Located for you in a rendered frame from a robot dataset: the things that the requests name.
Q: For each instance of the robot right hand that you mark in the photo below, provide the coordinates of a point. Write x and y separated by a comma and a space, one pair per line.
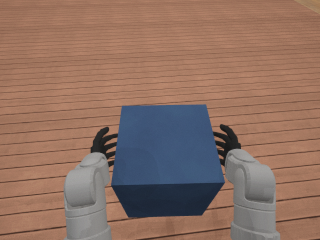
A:
231, 142

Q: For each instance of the carton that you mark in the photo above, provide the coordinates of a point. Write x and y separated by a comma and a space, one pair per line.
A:
166, 161

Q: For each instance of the right robot forearm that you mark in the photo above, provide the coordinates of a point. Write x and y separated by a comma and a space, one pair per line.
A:
254, 197

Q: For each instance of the robot left hand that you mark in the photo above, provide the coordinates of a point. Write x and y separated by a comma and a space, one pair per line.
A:
100, 147

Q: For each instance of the left robot forearm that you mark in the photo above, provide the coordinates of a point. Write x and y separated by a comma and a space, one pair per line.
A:
85, 199

